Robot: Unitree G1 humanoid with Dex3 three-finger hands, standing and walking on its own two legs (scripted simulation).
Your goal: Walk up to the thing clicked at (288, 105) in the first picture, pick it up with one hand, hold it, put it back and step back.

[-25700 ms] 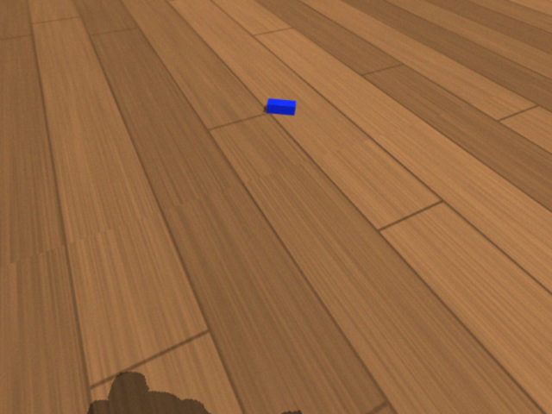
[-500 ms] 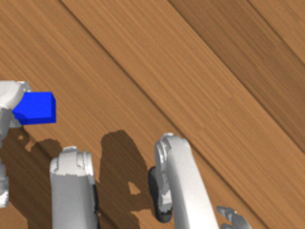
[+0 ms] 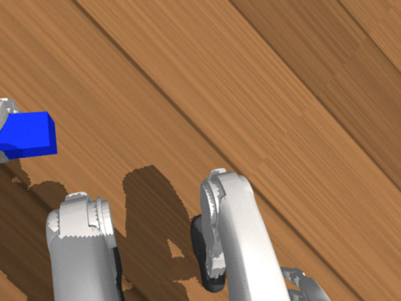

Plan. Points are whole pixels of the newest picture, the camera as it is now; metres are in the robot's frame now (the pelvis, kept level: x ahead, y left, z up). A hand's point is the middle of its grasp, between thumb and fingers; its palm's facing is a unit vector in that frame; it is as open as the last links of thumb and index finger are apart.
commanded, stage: lower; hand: left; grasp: from above
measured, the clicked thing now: (1, 138) +0.45 +0.32 -0.22
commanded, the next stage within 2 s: rest in 0.18 s
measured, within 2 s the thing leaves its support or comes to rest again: rests again in 0.76 s
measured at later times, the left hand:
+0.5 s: hand (7, 143) +0.44 +0.31 -0.24, palm faces -0.47 -0.07 -0.88, open 10.0 cm
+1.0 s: hand (14, 144) +0.44 +0.31 -0.27, palm faces -0.47 -0.09 -0.88, open 10.0 cm
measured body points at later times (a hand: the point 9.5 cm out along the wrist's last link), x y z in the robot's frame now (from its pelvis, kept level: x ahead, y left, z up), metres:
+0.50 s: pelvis +0.00 +0.00 -0.04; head +0.27 +0.09 +0.32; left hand +0.46 +0.32 -0.19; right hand +0.06 -0.28 -0.13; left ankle +0.07 +0.13 -0.31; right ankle +0.09 -0.13 -0.31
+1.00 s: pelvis +0.00 +0.00 -0.05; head +0.27 +0.10 +0.30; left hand +0.46 +0.31 -0.22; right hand +0.06 -0.28 -0.13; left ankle +0.07 +0.13 -0.31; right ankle +0.09 -0.13 -0.31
